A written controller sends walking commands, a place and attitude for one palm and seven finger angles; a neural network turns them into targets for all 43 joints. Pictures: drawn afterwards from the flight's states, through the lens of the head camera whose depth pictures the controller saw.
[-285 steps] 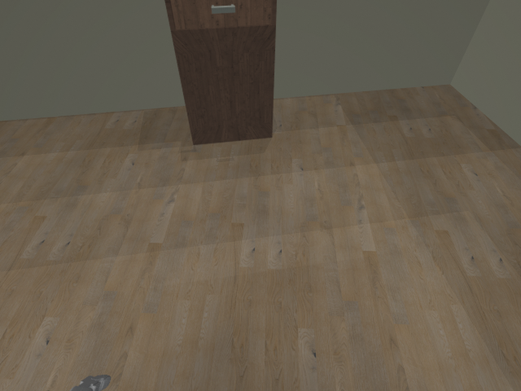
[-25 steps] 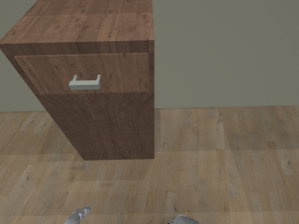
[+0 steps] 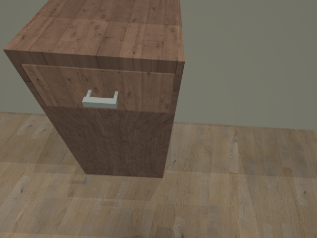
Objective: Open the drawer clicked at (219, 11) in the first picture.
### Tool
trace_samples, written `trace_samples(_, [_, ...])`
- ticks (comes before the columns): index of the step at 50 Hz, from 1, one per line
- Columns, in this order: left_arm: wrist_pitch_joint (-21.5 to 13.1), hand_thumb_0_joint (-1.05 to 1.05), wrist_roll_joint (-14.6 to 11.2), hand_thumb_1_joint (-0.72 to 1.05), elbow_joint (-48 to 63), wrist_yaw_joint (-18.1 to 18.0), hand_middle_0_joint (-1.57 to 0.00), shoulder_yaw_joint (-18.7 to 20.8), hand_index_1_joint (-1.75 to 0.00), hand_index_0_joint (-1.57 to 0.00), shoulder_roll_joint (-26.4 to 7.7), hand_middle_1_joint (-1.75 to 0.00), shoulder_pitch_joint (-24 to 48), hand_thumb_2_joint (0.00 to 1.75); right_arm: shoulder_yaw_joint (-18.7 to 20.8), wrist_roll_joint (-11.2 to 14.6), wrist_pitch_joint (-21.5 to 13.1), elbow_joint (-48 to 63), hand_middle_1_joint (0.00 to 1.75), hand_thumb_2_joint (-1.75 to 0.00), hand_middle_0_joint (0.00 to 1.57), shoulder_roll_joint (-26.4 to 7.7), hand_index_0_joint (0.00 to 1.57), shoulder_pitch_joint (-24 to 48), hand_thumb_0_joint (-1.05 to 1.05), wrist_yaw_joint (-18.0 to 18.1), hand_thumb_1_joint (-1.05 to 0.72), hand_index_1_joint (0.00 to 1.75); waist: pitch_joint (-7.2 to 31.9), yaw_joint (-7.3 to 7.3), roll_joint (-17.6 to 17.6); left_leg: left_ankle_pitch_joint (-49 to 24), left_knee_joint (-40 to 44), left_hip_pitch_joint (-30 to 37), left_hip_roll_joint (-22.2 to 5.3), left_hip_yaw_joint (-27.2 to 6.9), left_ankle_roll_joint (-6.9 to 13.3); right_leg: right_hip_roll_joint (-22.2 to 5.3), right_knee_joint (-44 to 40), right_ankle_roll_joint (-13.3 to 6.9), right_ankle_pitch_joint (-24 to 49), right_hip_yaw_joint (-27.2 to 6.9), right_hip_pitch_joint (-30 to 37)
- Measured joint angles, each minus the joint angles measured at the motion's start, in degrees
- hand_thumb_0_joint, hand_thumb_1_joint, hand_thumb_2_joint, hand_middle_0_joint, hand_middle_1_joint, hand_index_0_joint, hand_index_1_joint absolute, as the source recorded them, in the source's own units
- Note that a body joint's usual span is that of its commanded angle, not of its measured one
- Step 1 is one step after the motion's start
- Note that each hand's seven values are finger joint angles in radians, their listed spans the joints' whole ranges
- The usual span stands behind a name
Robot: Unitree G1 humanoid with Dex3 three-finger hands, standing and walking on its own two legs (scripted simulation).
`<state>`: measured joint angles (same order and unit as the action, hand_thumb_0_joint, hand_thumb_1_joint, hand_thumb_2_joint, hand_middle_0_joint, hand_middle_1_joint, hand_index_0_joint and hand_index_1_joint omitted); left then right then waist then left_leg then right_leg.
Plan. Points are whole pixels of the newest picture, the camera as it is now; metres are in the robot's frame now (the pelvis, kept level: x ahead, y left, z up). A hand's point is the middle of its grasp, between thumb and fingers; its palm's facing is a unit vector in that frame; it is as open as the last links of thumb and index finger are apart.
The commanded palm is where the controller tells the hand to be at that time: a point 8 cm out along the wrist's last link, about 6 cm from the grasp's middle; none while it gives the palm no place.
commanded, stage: come to a stop and stand still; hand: left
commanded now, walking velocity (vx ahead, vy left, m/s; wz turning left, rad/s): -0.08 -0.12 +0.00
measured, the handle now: (101, 98) +0.50 +0.24 +0.00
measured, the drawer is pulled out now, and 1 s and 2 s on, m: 0.00 0.00 0.00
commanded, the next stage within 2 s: look again from close up in 0.80 s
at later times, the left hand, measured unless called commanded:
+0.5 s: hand out of the picture -0.01 +0.11 -0.17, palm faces +0.03 -0.97 -0.22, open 7.3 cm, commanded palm none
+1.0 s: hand out of the picture -0.08 +0.10 -0.17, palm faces +0.02 -0.98 -0.20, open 7.4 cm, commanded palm none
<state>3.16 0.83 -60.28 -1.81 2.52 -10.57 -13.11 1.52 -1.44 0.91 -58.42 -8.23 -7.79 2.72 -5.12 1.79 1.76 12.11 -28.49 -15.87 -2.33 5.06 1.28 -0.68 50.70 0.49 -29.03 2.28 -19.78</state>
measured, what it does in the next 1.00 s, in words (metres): steps on the spot: right foot, then left foot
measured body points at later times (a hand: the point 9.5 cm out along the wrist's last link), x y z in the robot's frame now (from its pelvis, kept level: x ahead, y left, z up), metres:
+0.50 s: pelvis -0.05 -0.07 +0.00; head -0.04 -0.08 +0.44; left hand -0.01 +0.16 -0.16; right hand -0.04 -0.31 -0.17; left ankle -0.07 +0.07 -0.74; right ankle -0.08 -0.16 -0.74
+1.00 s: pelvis -0.07 -0.07 +0.00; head -0.05 -0.08 +0.45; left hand -0.08 +0.15 -0.15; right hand -0.07 -0.29 -0.16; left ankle -0.07 +0.07 -0.74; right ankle -0.08 -0.16 -0.74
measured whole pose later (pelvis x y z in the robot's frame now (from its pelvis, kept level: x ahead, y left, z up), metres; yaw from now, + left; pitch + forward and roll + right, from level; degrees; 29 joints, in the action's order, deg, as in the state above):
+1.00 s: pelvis -0.07 -0.07 +0.00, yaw +1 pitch +0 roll +0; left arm -0.3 1.1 -62.4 -1.3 -0.1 -8.1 -18.4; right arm 0.8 -1.7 0.2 -61.3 -9.2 -17.6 1.7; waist -1.9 -0.8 -1.8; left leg 14.6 -27.8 -12.8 -3.1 0.8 -1.9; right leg 1.5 26.3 -2.8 -15.3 4.7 -10.9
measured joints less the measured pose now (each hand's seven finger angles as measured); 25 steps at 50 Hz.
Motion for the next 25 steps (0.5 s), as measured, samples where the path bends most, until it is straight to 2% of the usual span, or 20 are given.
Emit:
trace_samples(3, [0.2, 0.01, 0.1, 0.91, 0.9, 0.2, -0.20, 0.4, -0.30, -0.20, -0.5, -0.30, 0.5, 0.90, 0.1, -0.1, 0.3, 0.9, 0.30, -0.90, 0.20, -0.2, 0.20, 1.5, 0.00, -0.1, -0.93, 0.30, -0.7, -0.28, -0.8, -1.6, 1.3, -0.8, -0.6, 0.1, -0.3, 0.2, 4.6, 0.8, -0.4, -1.5, -1.3])
trace_samples(6, [0.4, 0.01, 0.2, 0.91, 1.6, 0.4, -0.19, 0.6, -0.30, -0.20, -1.1, -0.30, 1.1, 0.90, 0.5, -0.2, 0.3, 1.3, 0.30, -0.90, 0.20, -0.5, 0.20, 2.1, 0.00, -0.3, -0.92, 0.30, -0.9, -0.70, -1.5, -2.7, 1.9, -1.8, -1.3, 0.2, -1.0, -0.3, 2.2, 1.3, -0.6, -1.8, -0.2])
trace_samples(9, [0.2, 0.01, 0.1, 0.91, 2.3, 0.5, -0.19, 0.5, -0.30, -0.20, -1.3, -0.30, 1.4, 0.90, 1.1, -0.2, 0.5, 1.3, 0.30, -0.90, 0.20, -1.3, 0.20, 1.9, 0.00, -0.7, -0.91, 0.30, -0.5, -1.24, -2.6, -3.4, 1.3, -2.9, -2.1, 0.1, -2.0, -1.0, -7.1, 1.2, 2.1, -1.2, 3.4])
trace_samples(11, [-0.5, 0.01, 0.3, 0.91, 2.8, 0.6, -0.19, 0.3, -0.30, -0.20, -1.7, -0.30, 1.1, 0.90, 1.4, 0.1, 0.7, 1.2, 0.30, -0.90, 0.20, -1.8, 0.20, 1.0, 0.00, -1.1, -0.91, 0.30, 0.4, -1.46, -2.6, -3.1, -0.6, -4.3, -2.1, 0.0, -3.0, -1.6, -17.2, 0.9, 8.7, -1.0, 7.4])
trace_samples(13, [-1.1, 0.00, 0.7, 0.91, 2.3, 0.4, -0.19, 0.1, -0.30, -0.20, -1.0, -0.30, 1.2, 0.90, 1.9, 0.5, 1.4, 0.5, 0.30, -0.90, 0.20, -2.8, 0.20, 0.3, 0.00, -1.3, -0.91, 0.30, 0.7, -1.76, -4.2, 1.0, -3.9, -5.5, -2.5, -1.4, -3.2, -0.6, -18.5, -0.4, 7.5, -0.3, 8.2])
trace_samples(16, [-1.3, 0.00, 1.0, 0.91, 2.1, 0.4, -0.19, -0.9, -0.30, -0.20, 0.3, -0.30, 0.2, 0.90, 2.2, 0.4, 2.7, -0.5, 0.30, -0.90, 0.20, -3.8, 0.20, -1.8, 0.01, -1.5, -0.91, 0.30, 2.4, -2.23, -5.0, 10.4, -10.8, -6.5, -0.9, -3.7, -2.3, -0.3, -19.4, -1.8, 8.9, 0.3, 8.7])
trace_samples(19, [-1.7, 0.01, 0.8, 0.91, 1.4, 0.3, -0.19, -1.4, -0.30, -0.20, 1.2, -0.30, -0.3, 0.90, 1.9, 0.5, 2.6, -1.8, 0.30, -0.90, 0.19, -3.8, 0.20, -3.4, 0.01, -1.6, -0.91, 0.30, 3.5, -2.55, -4.5, 10.5, -14.6, -5.2, -0.3, -4.0, -2.1, 0.2, -21.3, -2.5, 10.4, 0.6, 9.5])
trace_samples(21, [-1.9, 0.01, 0.6, 0.90, 1.0, 0.4, -0.20, -1.7, -0.30, -0.20, 1.8, -0.30, -0.2, 0.90, 1.6, 0.6, 2.2, -2.5, 0.30, -0.90, 0.19, -3.6, 0.20, -4.4, 0.01, -1.5, -0.91, 0.30, 3.8, -2.83, -4.2, 9.5, -12.4, -2.7, -0.4, -3.8, -2.2, 0.8, -21.7, -2.8, 10.8, 1.1, 9.5])
trace_samples(24, [-2.2, 0.01, 0.2, 0.92, 0.3, 0.1, -0.20, -1.8, -0.30, -0.21, 1.8, -0.30, 0.1, 0.90, 0.9, 0.7, 1.2, -3.8, 0.30, -0.90, 0.19, -3.2, 0.20, -5.9, 0.01, -1.2, -0.91, 0.30, 4.1, -3.08, -4.4, 3.8, -3.0, 2.8, -1.1, -4.4, -2.4, 2.3, -20.9, -3.1, 10.4, 2.4, 8.7])
trace_samples(25, [-2.3, 0.01, -0.1, 0.93, -0.2, 0.0, -0.20, -1.7, -0.30, -0.21, 1.5, -0.30, 0.6, 0.90, 0.6, 0.6, 0.9, -4.7, 0.30, -0.90, 0.19, -2.6, 0.20, -6.0, 0.01, -1.0, -0.91, 0.30, 3.8, -3.16, -3.7, 5.0, -1.4, 3.6, -1.0, -4.6, -2.9, 2.2, -20.5, -3.2, 10.3, 2.7, 8.6])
